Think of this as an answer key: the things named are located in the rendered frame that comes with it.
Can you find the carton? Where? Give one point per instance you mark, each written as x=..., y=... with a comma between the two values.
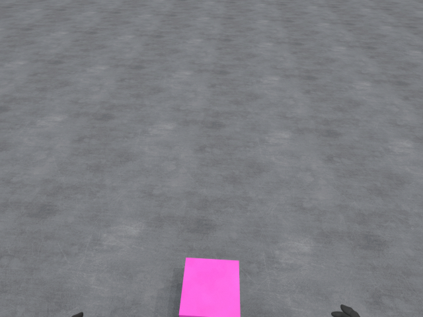
x=210, y=288

